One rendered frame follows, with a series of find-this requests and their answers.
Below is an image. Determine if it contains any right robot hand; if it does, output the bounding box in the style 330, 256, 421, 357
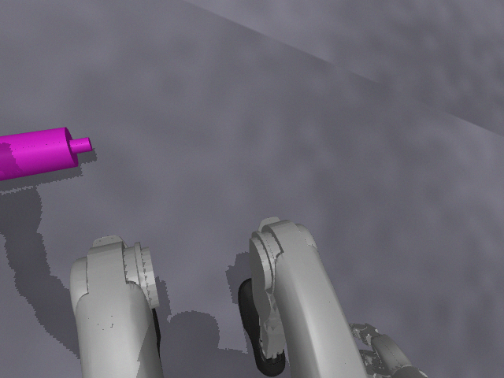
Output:
349, 323, 413, 378

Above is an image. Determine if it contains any bottle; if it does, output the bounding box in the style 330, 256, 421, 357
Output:
0, 127, 92, 181

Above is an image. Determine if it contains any right robot foot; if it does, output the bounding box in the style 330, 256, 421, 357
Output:
238, 278, 285, 377

